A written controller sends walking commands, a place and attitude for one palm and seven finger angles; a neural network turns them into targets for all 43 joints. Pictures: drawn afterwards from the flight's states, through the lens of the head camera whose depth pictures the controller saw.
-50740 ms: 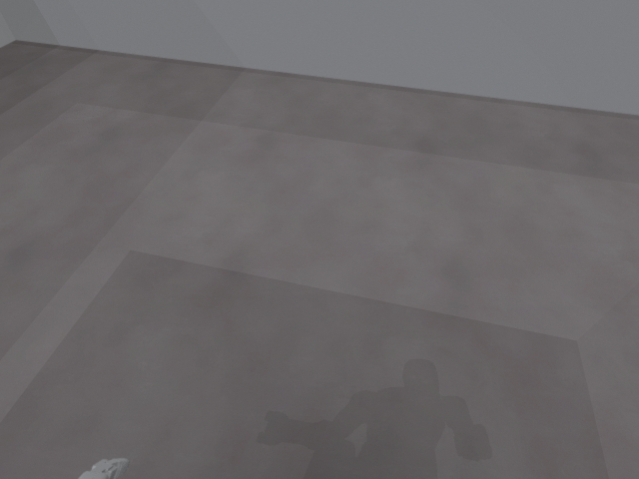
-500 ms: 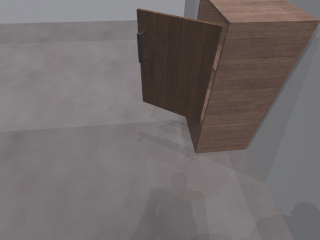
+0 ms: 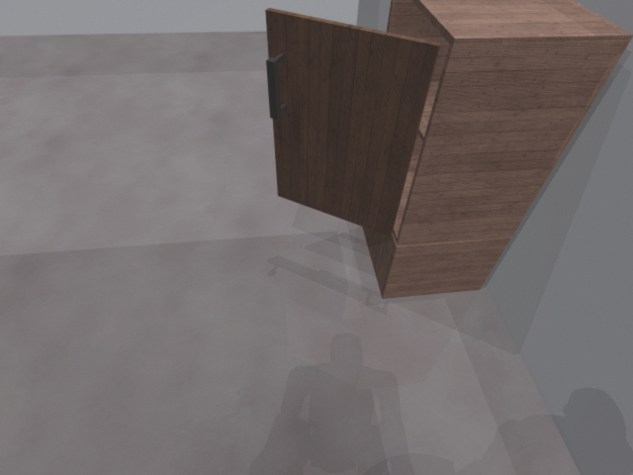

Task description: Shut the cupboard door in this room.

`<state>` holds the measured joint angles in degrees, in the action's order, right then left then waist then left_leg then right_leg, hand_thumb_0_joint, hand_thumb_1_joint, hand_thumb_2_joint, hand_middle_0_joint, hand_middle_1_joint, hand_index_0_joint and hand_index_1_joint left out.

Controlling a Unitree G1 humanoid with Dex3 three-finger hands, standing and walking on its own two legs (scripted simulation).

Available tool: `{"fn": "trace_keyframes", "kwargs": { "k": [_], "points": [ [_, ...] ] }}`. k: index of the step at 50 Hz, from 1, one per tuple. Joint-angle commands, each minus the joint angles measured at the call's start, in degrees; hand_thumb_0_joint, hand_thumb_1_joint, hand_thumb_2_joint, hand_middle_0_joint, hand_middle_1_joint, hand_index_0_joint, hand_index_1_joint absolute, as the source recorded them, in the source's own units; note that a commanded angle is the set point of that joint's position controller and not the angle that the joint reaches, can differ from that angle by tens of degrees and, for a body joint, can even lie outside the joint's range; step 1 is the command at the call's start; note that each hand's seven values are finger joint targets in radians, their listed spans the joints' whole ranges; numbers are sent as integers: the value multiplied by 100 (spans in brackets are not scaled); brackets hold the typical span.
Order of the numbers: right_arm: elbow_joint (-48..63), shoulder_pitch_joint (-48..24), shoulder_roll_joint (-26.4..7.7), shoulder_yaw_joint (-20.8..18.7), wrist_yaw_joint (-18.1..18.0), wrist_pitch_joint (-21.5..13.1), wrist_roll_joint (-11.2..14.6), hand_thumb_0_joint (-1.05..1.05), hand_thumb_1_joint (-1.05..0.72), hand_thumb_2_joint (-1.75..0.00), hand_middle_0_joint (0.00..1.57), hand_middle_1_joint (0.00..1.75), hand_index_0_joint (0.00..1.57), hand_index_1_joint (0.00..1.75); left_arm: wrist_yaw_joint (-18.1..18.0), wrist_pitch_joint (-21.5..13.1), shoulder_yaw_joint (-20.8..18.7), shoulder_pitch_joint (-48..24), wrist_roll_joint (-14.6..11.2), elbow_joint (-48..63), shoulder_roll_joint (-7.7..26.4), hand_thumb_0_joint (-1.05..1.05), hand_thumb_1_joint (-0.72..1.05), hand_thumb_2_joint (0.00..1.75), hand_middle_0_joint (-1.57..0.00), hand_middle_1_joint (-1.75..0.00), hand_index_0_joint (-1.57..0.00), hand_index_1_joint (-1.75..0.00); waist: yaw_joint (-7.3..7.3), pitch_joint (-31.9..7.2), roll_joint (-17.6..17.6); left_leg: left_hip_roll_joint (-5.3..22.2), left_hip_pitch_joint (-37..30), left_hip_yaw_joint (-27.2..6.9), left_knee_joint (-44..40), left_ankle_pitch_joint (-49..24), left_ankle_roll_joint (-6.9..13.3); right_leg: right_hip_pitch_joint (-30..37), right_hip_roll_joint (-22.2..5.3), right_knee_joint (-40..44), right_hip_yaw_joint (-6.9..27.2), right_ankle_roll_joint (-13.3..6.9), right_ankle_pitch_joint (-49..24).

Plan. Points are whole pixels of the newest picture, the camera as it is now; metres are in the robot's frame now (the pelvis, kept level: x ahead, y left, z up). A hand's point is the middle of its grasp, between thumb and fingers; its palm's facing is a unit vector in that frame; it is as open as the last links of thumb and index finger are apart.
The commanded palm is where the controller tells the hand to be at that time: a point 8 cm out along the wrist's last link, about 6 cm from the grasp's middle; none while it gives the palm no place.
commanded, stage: look to check the result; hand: left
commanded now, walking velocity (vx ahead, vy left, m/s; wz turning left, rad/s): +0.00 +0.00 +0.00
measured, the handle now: (278, 86) +1.02 +0.15 -0.01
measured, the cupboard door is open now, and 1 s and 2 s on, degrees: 57 57 57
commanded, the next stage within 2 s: walk to a spot facing it in 0.38 s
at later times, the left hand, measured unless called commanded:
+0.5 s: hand out of the picture -0.01 +0.16 -0.18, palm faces +0.01 -0.99 -0.16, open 7.4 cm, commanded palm none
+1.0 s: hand out of the picture +0.01 +0.23 -0.20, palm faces +0.22 -0.95 -0.25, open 7.4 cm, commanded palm none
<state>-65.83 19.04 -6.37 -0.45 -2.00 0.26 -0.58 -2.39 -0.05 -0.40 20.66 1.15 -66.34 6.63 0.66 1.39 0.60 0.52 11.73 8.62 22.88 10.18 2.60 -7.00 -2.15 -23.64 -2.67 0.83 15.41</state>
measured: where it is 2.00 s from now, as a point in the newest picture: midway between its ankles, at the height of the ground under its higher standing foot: outside the picture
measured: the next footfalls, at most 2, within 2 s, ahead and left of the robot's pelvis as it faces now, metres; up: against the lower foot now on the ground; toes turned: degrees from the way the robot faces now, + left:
right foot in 1.36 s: +0.07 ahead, -0.15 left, +0.00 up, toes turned +29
left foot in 1.84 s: +0.09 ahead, +0.17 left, +0.00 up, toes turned +55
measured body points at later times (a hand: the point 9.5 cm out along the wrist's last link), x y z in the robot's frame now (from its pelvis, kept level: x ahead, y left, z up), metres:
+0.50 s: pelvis +0.01 +0.00 +0.00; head +0.02 +0.01 +0.45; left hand -0.01 +0.21 -0.16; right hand -0.01 -0.21 -0.16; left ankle +0.03 +0.09 -0.74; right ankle -0.03 -0.13 -0.74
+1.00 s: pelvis -0.01 +0.01 -0.02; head +0.04 +0.04 +0.42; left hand +0.00 +0.28 -0.18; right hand +0.09 -0.23 -0.16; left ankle +0.03 +0.09 -0.74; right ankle -0.04 -0.13 -0.69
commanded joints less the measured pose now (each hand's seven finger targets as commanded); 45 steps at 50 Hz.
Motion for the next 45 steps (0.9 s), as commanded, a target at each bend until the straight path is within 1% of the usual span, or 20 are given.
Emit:
{"fn": "trace_keyframes", "kwargs": {
  "k": [1,5,9,15,18,21,25,27,28,29,33,36,38,39,40,41,42,43,44,45],
  "points": [
    [105,430,-506,-63,-38,-55,-14,0,-90,-90,20,30,20,30,-20,-45,-48,523,-27,37,421,0,90,90,-20,-30,-20,-30,2,442,-81,625,-221,-808,-592,119,-36,-652,-345,544,401,-263,-387],
    [111,392,-534,-62,-32,-49,-13,0,-90,-90,20,30,20,30,-20,-38,-42,498,-26,44,457,0,90,90,-20,-30,-20,-30,0,518,-68,627,-196,-822,-627,156,-36,-674,-351,552,401,-262,-361],
    [121,377,-577,-73,-25,-56,-11,0,-90,-90,20,30,20,30,-19,-59,-44,463,-21,57,502,0,90,90,-20,-30,-20,-30,17,428,32,631,-267,-791,-580,6,-37,-636,-356,564,408,-261,-445],
    [122,309,-597,-77,-26,-78,-13,0,-90,-90,20,30,20,30,-24,-65,-46,397,-22,75,520,0,90,90,-20,-30,-20,-30,12,396,-51,633,-369,-787,-557,-227,-31,-592,-374,562,404,-256,-585],
    [127,284,-653,-83,-27,-85,3,0,-90,-90,20,30,20,30,-23,-78,-58,391,-19,97,589,0,90,90,-20,-30,-20,-30,-11,372,8,639,-391,-791,-530,-372,-23,-536,-368,596,405,-253,-659],
    [118,257,-641,-77,-28,-87,-11,0,-90,-90,20,30,20,30,-22,-69,-53,348,-27,95,555,0,90,90,-20,-30,-20,-30,8,385,-96,635,-400,-782,-568,-275,-39,-535,-383,601,407,-244,-598],
    [123,236,-673,-79,-26,-88,-9,0,-90,-90,20,30,20,30,-19,-75,-60,274,-22,113,610,0,90,90,-20,-30,-20,-30,15,424,-36,635,-381,-795,-575,-338,-40,-493,-391,626,400,-245,-648],
    [164,216,-594,-69,-14,-62,-18,0,-90,-90,20,30,20,30,-30,-45,-83,314,-34,143,553,0,90,90,-20,-30,-20,-30,-4,390,-72,591,-283,-817,-412,-551,-45,-452,-441,451,301,-214,-708],
    [215,194,-625,-88,-5,-36,-2,0,-90,-90,20,30,20,30,-37,-27,-118,307,-30,192,622,0,90,90,-20,-30,-20,-30,-17,400,-31,584,-192,-856,-304,-640,-37,-458,-457,349,223,-218,-672],
    [254,161,-661,-113,1,-16,-17,0,-90,-90,20,30,20,30,-39,-7,-169,250,-26,244,661,0,90,90,-20,-30,-20,-30,-10,391,-118,586,-75,-895,-235,-676,-31,-468,-482,215,159,-207,-610],
    [512,-56,-838,-217,38,72,-28,0,-90,-90,20,30,20,30,-32,53,-322,161,-3,520,815,0,90,90,-20,-30,-20,-30,-62,373,-159,605,407,-1174,-14,-427,44,-540,-557,-88,-23,-217,-255],
    [748,-160,-883,-296,77,131,-60,0,-90,-90,20,30,20,30,-22,86,-428,32,15,769,949,0,90,90,-20,-30,-20,-30,-47,302,23,473,787,-1275,323,-84,30,-564,-789,-155,47,-354,33],
    [919,-198,-883,-330,110,153,-61,0,-90,-90,20,30,20,30,-18,90,-496,-21,33,926,1081,0,90,90,-20,-30,-20,-30,-60,141,351,301,997,-1152,765,-150,-36,-434,-1049,-113,120,-506,-28],
    [990,-239,-859,-346,129,164,-71,0,-90,-90,20,30,20,30,-20,95,-526,-80,35,1010,1146,0,90,90,-20,-30,-20,-30,-57,80,541,196,1091,-999,1116,-54,-93,-425,-1282,-52,225,-617,-20],
    [1068,-282,-816,-356,147,173,-77,0,-90,-90,20,30,20,30,-23,91,-547,-166,39,1097,1218,0,90,90,-20,-30,-20,-30,-55,22,743,107,1140,-806,1571,-2,-155,-412,-1556,20,315,-744,-223],
    [1150,-343,-793,-371,167,182,-86,0,-90,-90,20,30,20,30,-28,79,-569,-294,46,1186,1267,0,90,90,-20,-30,-20,-30,-36,-16,907,88,1158,-657,1999,362,-231,-404,-1788,-19,300,-865,-667],
    [1235,-395,-811,-383,186,190,-86,0,-90,-90,20,30,20,30,-35,78,-585,-426,56,1269,1318,0,90,90,-20,-30,-20,-30,2,22,946,136,1136,-596,2124,832,-279,-462,-1936,-151,200,-923,-1130],
    [1302,-392,-852,-402,209,189,-72,0,-90,-90,20,30,20,30,-42,89,-591,-536,72,1332,1330,0,90,90,-20,-30,-20,-30,52,9,748,224,974,-616,1937,740,-277,-545,-1914,-429,-17,-839,-1397],
    [1329,-287,-931,-411,230,174,-64,0,-90,-90,20,30,20,30,-27,111,-597,-610,67,1416,1394,0,90,90,-20,-30,-20,-30,120,19,423,356,653,-781,1444,-14,-216,-762,-1698,-905,-362,-600,-1299],
    [1333,-21,-1219,-444,220,131,-92,0,-90,-90,20,30,20,30,-10,145,-590,-541,35,1489,1250,0,90,90,-20,-30,-20,-30,228,-115,-659,816,211,-1846,690,-1737,78,-1217,-1086,-1909,-760,-170,-561]
  ]
}}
